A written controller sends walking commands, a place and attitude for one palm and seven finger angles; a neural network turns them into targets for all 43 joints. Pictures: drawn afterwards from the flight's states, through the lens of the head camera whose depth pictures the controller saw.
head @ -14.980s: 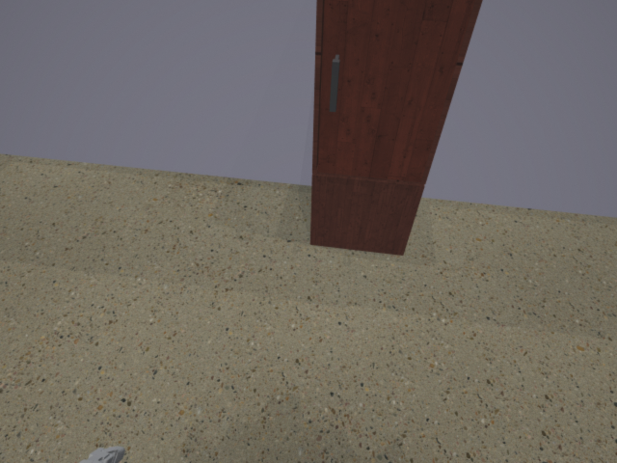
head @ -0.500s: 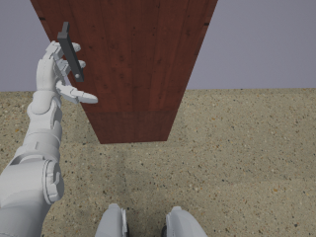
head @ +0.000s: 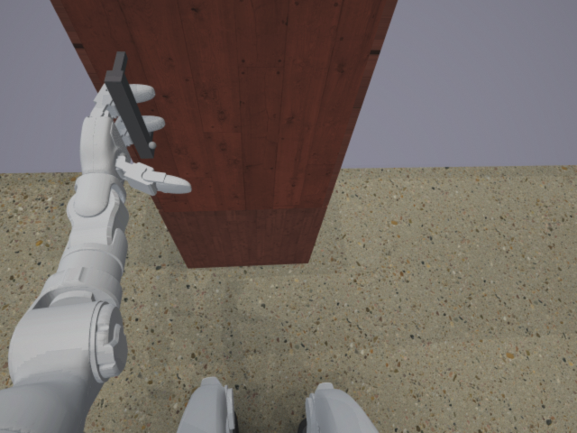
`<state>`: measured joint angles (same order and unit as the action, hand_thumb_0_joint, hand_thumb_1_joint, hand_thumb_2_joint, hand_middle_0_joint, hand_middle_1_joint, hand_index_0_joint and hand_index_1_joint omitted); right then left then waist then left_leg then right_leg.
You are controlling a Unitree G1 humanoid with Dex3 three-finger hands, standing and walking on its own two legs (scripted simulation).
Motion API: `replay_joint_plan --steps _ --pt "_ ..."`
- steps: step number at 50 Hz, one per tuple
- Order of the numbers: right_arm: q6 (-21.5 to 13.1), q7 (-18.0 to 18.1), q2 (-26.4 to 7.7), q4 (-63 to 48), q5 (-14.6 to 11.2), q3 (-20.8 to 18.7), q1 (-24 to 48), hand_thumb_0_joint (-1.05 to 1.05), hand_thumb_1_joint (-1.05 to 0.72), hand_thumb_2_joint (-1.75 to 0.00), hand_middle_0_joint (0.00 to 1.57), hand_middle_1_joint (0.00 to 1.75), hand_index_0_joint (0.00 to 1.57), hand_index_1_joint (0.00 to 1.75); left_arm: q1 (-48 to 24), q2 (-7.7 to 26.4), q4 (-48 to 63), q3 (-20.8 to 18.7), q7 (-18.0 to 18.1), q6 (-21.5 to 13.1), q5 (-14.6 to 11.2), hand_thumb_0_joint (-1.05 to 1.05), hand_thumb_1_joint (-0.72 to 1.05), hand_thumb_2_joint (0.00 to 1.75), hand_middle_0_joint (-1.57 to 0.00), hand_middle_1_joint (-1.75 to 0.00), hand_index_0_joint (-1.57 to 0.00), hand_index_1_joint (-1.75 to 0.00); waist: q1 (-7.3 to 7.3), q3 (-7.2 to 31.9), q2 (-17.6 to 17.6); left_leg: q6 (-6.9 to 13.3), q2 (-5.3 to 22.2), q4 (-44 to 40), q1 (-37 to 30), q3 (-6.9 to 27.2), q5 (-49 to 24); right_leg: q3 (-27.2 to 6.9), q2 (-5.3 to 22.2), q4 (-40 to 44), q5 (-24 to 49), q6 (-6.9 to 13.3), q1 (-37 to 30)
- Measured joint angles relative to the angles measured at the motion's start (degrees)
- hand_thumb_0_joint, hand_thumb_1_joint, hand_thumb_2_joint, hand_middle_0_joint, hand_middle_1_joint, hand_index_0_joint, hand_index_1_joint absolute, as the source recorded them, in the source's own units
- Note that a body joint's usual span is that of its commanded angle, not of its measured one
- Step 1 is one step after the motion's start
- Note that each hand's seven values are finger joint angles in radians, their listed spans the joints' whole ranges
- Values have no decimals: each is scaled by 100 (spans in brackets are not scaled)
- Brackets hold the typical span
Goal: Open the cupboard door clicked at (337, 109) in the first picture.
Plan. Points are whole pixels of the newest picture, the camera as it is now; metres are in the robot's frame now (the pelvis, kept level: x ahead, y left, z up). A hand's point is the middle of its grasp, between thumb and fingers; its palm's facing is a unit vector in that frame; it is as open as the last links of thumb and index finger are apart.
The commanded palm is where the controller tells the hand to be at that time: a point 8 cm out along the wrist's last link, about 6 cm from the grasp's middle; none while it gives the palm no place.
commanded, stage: slide the fingers in behind the handle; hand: left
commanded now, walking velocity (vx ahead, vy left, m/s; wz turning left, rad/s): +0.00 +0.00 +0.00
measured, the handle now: (135, 109) +0.55 +0.19 +0.08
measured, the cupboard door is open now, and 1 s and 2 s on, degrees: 0 0 36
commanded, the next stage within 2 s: close the thumb around the handle in 0.26 s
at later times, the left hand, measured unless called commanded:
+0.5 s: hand (151, 145) +0.49 +0.16 +0.07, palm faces +0.01 -1.00 -0.01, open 13.6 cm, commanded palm +0.47 +0.20 +0.07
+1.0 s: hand (151, 145) +0.49 +0.16 +0.07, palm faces +0.03 -1.00 -0.01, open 5.7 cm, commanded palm +0.47 +0.20 +0.07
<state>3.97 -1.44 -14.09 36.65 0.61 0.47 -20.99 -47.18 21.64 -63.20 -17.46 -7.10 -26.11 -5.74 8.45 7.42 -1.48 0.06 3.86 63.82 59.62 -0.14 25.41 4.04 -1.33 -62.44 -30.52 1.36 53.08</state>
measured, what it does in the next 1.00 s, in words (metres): stands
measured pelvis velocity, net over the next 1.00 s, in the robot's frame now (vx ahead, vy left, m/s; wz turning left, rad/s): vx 0.00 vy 0.01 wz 0.00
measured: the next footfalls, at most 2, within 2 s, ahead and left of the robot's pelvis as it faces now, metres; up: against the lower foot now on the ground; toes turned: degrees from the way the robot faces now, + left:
none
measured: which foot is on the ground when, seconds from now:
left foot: down 0.00-1.00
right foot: down 0.00-1.00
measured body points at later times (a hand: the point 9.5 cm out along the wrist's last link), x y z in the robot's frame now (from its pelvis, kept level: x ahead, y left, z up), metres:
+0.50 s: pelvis +0.00 +0.01 +0.00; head +0.12 +0.02 +0.43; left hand +0.49 +0.22 +0.07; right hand +0.02 -0.26 -0.12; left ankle +0.04 +0.12 -0.65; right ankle -0.01 -0.11 -0.65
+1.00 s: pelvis +0.00 +0.01 +0.00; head +0.12 +0.03 +0.43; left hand +0.49 +0.22 +0.07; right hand +0.01 -0.25 -0.12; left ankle +0.04 +0.12 -0.65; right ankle -0.01 -0.11 -0.65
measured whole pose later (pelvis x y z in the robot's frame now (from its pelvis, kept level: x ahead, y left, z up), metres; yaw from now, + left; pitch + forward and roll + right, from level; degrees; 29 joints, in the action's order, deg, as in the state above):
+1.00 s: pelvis +0.00 +0.01 +0.00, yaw +0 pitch +21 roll -3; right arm 4.3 -1.2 -14.1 37.0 0.9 0.7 -21.2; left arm -48.7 21.6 -64.8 -17.1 -5.9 -26.0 -5.2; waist 8.9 7.4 -1.8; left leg 0.9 3.5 64.4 60.6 -0.3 25.3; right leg 3.7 -1.1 -62.4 -30.1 0.6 53.8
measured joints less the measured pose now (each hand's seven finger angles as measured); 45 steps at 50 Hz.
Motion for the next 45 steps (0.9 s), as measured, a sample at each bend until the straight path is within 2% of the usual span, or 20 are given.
replay_joint_plan --steps 20,24,32,45 --pt "24 37 -5 -8 -12 23 30 0 -91 -90 20 30 20 30 -65 14 -86 0 -59 29 20 -1 -50 30 -29 -120 -29 -120 31 3 1 35 -12 23 16 -5 12 -12 7 11 9 -34 1" --pt "33 40 9 -13 -13 38 10 0 -91 -90 20 30 20 30 -59 33 -105 -33 -80 31 33 -1 -45 32 -30 -121 -29 -120 49 3 1 45 -8 28 16 -17 16 -27 3 14 16 -45 2" --pt "41 44 14 -11 -10 45 -27 0 -91 -90 20 30 20 30 -26 21 -109 -45 -72 35 31 -1 -15 44 -32 -124 -32 -123 59 -2 -17 69 -11 26 4 -33 13 -45 5 35 36 -69 -13" --pt "19 27 -7 41 38 18 -16 0 -91 -90 20 30 20 30 -170 -18 -146 44 121 -4 67 1 53 74 -37 -131 -36 -131 46 -18 -36 84 -42 69 113 -16 -8 -30 32 -10 44 -83 82"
